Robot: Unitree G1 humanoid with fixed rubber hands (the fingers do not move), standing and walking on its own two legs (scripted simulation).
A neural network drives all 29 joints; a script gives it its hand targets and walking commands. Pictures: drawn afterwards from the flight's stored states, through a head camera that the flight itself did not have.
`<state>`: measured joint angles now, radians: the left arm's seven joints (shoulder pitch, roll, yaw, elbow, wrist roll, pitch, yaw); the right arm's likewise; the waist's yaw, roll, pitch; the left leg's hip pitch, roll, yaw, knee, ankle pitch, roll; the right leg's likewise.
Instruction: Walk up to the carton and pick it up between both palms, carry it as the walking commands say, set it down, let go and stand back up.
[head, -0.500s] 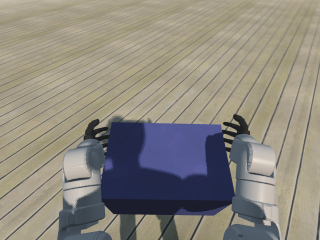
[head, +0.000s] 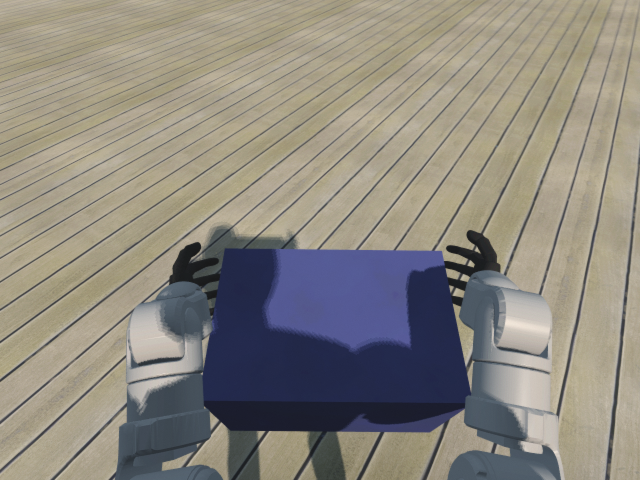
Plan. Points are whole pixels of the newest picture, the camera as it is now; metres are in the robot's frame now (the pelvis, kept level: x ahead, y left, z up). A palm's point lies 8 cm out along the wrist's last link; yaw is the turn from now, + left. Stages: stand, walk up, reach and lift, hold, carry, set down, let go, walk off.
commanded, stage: carry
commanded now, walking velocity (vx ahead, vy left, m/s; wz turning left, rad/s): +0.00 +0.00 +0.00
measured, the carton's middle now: (331, 344) +0.31 -0.02 +0.02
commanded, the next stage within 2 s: none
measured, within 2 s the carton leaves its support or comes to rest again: neither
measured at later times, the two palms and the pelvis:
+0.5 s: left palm (158, 310) +0.31 +0.19 +0.11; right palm (451, 282) +0.33 -0.16 +0.11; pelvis +0.00 +0.01 +0.00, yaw +1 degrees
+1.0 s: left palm (143, 370) +0.24 +0.19 +0.09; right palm (462, 351) +0.25 -0.16 +0.08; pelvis -0.03 +0.01 +0.00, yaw +0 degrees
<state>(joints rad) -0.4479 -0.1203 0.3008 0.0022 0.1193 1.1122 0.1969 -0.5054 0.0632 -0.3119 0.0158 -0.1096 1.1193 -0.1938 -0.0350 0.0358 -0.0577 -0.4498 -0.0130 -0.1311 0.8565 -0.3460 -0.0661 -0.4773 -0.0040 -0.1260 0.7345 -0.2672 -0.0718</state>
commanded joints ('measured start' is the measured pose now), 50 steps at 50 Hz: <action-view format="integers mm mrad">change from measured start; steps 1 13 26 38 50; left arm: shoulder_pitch -781 -901 -896 -814 -375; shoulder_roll -865 -899 -856 -859 -922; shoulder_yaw -679 -796 -754 -757 -938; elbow -81 -195 -139 -134 -570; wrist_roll -322 -436 -394 -383 -469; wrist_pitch -47 -35 -42 -68 24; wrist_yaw -243 -250 -239 -244 -311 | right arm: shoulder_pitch -679 -754 -720 -610 -271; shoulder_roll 994 971 971 977 1014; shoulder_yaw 718 751 725 714 903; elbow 65 -105 5 43 -552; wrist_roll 368 368 349 339 387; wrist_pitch -23 -36 -33 -54 16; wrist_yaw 288 243 249 267 281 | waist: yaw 34 30 30 34 44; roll -185 -195 -179 -104 -272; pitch -496 -519 -494 -506 -447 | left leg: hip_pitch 55 12 -3 97 77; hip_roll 22 19 24 90 14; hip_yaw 100 56 39 -2 137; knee -206 -147 -195 -274 -86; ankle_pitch -44 -2 52 297 -38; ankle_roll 46 57 55 53 52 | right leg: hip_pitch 312 355 382 385 185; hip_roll -274 -292 -263 -186 -280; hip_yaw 219 249 219 147 344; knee -245 -267 -257 -127 -272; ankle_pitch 112 52 34 436 287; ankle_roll -54 -41 -22 13 -10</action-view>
